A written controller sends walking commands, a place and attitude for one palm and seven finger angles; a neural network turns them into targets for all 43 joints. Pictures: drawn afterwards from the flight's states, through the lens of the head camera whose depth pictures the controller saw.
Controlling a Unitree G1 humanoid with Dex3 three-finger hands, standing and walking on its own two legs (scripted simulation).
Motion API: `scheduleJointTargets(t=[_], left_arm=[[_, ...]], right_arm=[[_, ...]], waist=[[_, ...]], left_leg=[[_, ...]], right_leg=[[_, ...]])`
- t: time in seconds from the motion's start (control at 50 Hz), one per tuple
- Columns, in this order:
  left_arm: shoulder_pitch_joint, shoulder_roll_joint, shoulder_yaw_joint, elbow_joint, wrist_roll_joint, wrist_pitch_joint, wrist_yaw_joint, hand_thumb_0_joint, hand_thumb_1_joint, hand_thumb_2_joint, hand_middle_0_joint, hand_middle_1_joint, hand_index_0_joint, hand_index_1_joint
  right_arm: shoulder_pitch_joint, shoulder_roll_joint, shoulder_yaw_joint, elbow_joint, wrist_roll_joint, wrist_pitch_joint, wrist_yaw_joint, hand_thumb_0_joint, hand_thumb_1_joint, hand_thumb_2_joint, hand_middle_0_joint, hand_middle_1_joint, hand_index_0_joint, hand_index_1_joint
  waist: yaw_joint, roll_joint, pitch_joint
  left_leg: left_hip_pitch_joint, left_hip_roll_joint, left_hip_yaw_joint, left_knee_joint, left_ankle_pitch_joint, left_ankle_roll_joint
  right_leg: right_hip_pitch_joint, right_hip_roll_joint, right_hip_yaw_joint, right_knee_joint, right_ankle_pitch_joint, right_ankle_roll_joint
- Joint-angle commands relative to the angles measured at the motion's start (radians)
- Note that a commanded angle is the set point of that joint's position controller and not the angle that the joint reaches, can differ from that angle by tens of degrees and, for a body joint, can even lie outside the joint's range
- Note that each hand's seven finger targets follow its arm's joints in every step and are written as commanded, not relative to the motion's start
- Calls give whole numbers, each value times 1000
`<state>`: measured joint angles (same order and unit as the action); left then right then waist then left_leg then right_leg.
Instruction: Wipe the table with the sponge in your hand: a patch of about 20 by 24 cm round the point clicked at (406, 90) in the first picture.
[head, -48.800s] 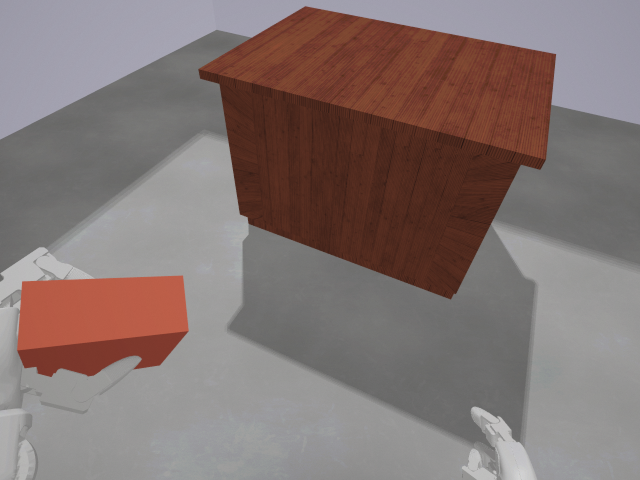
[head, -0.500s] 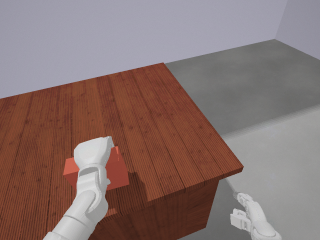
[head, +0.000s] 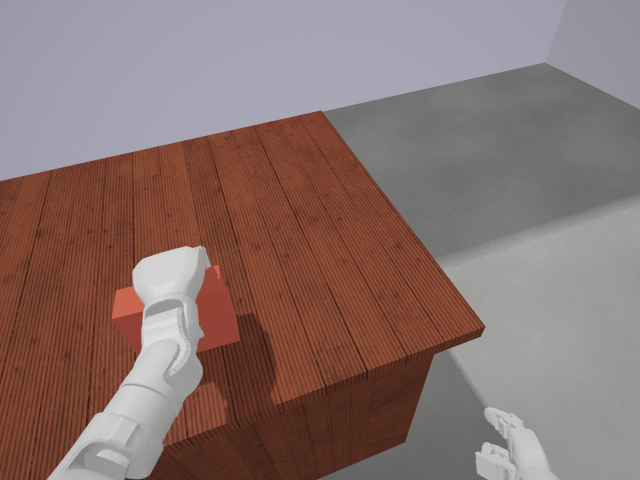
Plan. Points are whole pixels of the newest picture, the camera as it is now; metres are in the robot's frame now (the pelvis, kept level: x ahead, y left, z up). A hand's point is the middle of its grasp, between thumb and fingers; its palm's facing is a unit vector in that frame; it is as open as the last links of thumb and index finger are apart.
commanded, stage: wipe forward along the middle lane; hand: left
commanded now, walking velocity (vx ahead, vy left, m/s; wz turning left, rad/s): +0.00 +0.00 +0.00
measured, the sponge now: (185, 324) +0.32 +0.25 -0.01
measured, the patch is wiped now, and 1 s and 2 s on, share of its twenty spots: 0.90 0.90 0.90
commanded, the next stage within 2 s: slide back across to the first lane in 0.98 s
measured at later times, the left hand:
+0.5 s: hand (181, 271) +0.38 +0.26 +0.04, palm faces -0.07 -0.04 -1.00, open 9.6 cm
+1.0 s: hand (180, 250) +0.42 +0.28 +0.04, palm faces -0.07 -0.03 -1.00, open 9.6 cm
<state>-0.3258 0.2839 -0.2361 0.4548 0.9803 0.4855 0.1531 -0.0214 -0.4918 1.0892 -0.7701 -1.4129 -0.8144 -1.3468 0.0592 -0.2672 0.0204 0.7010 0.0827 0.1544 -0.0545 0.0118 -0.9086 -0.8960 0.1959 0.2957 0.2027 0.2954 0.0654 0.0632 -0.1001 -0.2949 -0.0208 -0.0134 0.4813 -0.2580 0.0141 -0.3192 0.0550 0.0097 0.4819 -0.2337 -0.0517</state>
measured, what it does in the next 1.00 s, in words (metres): stands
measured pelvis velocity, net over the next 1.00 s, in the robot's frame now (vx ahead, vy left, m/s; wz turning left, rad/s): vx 0.00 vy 0.02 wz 0.00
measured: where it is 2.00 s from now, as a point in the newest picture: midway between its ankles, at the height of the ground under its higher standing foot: outside the picture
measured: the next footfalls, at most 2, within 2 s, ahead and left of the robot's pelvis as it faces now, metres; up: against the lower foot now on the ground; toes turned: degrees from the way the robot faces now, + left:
none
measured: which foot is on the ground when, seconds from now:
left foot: down 0.00-1.00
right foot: down 0.00-1.00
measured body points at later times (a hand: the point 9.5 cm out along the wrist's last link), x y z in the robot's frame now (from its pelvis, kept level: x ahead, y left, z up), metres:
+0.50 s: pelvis -0.01 +0.01 +0.00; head +0.02 -0.01 +0.45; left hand +0.38 +0.26 +0.10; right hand +0.15 -0.24 -0.13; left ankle -0.01 +0.11 -0.74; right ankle +0.01 -0.09 -0.74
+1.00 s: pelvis +0.00 +0.02 -0.01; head +0.04 +0.01 +0.44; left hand +0.42 +0.27 +0.10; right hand +0.12 -0.24 -0.13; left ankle -0.01 +0.11 -0.74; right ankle +0.01 -0.09 -0.74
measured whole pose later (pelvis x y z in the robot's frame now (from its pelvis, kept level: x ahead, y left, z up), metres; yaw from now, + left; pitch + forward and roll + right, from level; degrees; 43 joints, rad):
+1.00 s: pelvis +0.00 +0.02 -0.01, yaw +0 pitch +11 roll -1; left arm -0.74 0.37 -0.11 0.99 1.01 0.31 0.24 0.00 -0.51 1.11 -0.78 -1.40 -0.82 -1.36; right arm 0.17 -0.26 0.00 0.75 0.07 0.15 -0.04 0.01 -0.91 -0.90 0.20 0.30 0.20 0.30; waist -0.02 0.04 -0.13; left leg -0.48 -0.03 -0.01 0.55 -0.27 0.04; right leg -0.48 0.05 0.01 0.50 -0.23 -0.03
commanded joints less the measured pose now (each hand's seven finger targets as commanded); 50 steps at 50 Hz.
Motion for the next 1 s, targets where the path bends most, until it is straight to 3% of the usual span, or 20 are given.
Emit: scheduleJointTargets(t=[0.0, 0.04, 0.08, 0.24, 0.28, 0.32, 0.36, 0.38, 0.48, 0.56, 0.62, 0.68, 0.74, 0.76, 0.78, 0.88, 0.96, 0.98], left_arm=[[-335, 181, 74, -5, 25, -14, 20, 0, 100, 1300, -1200, -1600, -1200, -1600], [-338, 160, 60, 21, 24, -22, 19, 0, 100, 1300, -1200, -1600, -1200, -1600], [-343, 222, 117, 30, 18, -37, 21, 0, 100, 1300, -1200, -1600, -1200, -1600], [-422, 202, 91, 139, 32, -85, 39, 0, 100, 1300, -1200, -1600, -1200, -1600], [-477, 239, 119, 147, 33, -98, 43, 0, 100, 1300, -1200, -1600, -1200, -1600], [-520, 194, 74, 190, 42, -108, 53, 0, 100, 1300, -1200, -1600, -1200, -1600], [-542, 215, 87, 217, 44, -114, 58, 0, 100, 1300, -1200, -1600, -1200, -1600], [-579, 241, 115, 218, 39, -125, 62, 0, 100, 1300, -1200, -1600, -1200, -1600], [-607, 257, 128, 292, 41, -139, 78, 0, 100, 1300, -1200, -1600, -1200, -1600], [-650, 251, 108, 347, 58, -139, 87, 0, 100, 1300, -1200, -1600, -1200, -1600], [-626, 275, 138, 377, 57, -143, 89, 0, 100, 1300, -1200, -1600, -1200, -1600], [-683, 253, 121, 380, 52, -150, 87, 0, 100, 1300, -1200, -1600, -1200, -1600], [-662, 274, 136, 399, 64, -156, 93, 0, 100, 1300, -1200, -1600, -1200, -1600], [-664, 247, 116, 402, 64, -157, 94, 0, 100, 1300, -1200, -1600, -1200, -1600], [-663, 251, 136, 402, 54, -162, 94, 0, 100, 1300, -1200, -1600, -1200, -1600], [-698, 275, 149, 423, 54, -166, 106, 0, 100, 1300, -1200, -1600, -1200, -1600], [-778, 342, 158, 476, 72, -156, 115, 0, 100, 1300, -1200, -1600, -1200, -1600], [-796, 362, 177, 480, 70, -158, 113, 0, 100, 1300, -1200, -1600, -1200, -1600]], right_arm=[[-149, -108, -29, -147, 3, -41, -20, 0, -900, -900, 200, 300, 200, 300], [-139, -107, -30, -147, 4, -44, -19, 0, -900, -900, 200, 300, 200, 300], [-136, -110, -31, -149, 4, -44, -23, 0, -900, -900, 200, 300, 200, 300], [-86, -112, -36, -139, 2, -46, -23, 0, -900, -900, 200, 300, 200, 300], [-86, -112, -33, -139, 5, -48, -26, 0, -900, -900, 200, 300, 200, 300], [-62, -111, -38, -126, 2, -50, -25, 0, -900, -900, 200, 300, 200, 300], [-54, -115, -38, -120, 2, -51, -26, 0, -900, -900, 200, 300, 200, 300], [-51, -114, -38, -120, 3, -55, -26, 0, -900, -900, 200, 300, 200, 300], [-19, -117, -41, -106, 1, -53, -24, 0, -900, -900, 200, 300, 200, 300], [7, -120, -46, -90, -2, -49, -18, 0, -900, -900, 200, 300, 200, 300], [29, -123, -51, -85, -7, -47, -12, 0, -900, -900, 200, 300, 200, 300], [34, -121, -51, -85, -4, -46, -11, 0, -900, -900, 200, 300, 200, 300], [57, -128, -58, -76, -10, -43, -3, 0, -900, -900, 200, 300, 200, 300], [57, -125, -60, -79, -11, -40, -2, 0, -900, -900, 200, 300, 200, 300], [55, -122, -62, -81, -10, -42, -1, 0, -900, -900, 200, 300, 200, 300], [69, -128, -62, -73, -12, -38, 1, 0, -900, -900, 200, 300, 200, 300], [89, -141, -59, -53, -13, -38, -1, 0, -900, -900, 200, 300, 200, 300], [89, -140, -57, -56, -10, -41, -2, 0, -900, -900, 200, 300, 200, 300]], waist=[[-34, -145, -145], [-33, -132, -161], [-20, -117, -202], [-49, -127, -182], [-48, -111, -194], [-70, -114, -176], [-69, -117, -185], [-66, -116, -211], [-69, -131, -259], [-86, -101, -243], [-77, -101, -275], [-91, -118, -277], [-86, -96, -291], [-91, -95, -291], [-83, -108, -308], [-93, -125, -299], [-121, -110, -251], [-115, -111, -260]], left_leg=[[-3, -17, -4, -39, 92, 33], [-1, -16, -1, -36, 97, 31], [-7, -17, -6, -38, 108, 30], [-36, -10, -6, -30, 70, 32], [-45, -8, -15, -39, 65, 30], [-41, -4, -9, -27, 49, 33], [-49, -3, -10, -27, 39, 32], [-51, -1, -16, -30, 52, 32], [-69, 0, -9, -17, 91, 33], [-67, 4, -6, -2, 102, 32], [-63, 5, -4, 10, 155, 31], [-72, 8, -9, 10, 170, 33], [-63, 9, -7, 24, 197, 30], [-59, 10, -6, 25, 204, 30], [-60, 11, -8, 26, 222, 32], [-80, 14, -10, 27, 216, 30], [-103, 12, -7, 25, 155, 34], [-111, 13, -16, 20, 162, 33]], right_leg=[[96, -41, 67, -83, 145, -14], [93, -41, 61, -81, 152, -14], [124, -42, 74, -79, 170, -18], [65, -42, 48, -82, 105, -10], [59, -41, 47, -79, 80, -13], [18, -41, 37, -79, 58, -9], [15, -42, 36, -79, 47, -8], [27, -41, 35, -71, 61, -11], [55, -46, 35, -56, 133, -7], [20, -44, 27, -50, 144, -6], [44, -43, 23, -36, 217, -8], [40, -43, 21, -32, 245, -8], [36, -40, 16, -19, 272, -11], [29, -39, 14, -18, 275, -11], [44, -39, 16, -17, 298, -13], [32, -38, 12, -12, 296, -11], [-8, -39, 15, -26, 220, -4], [-2, -39, 13, -23, 216, -8]])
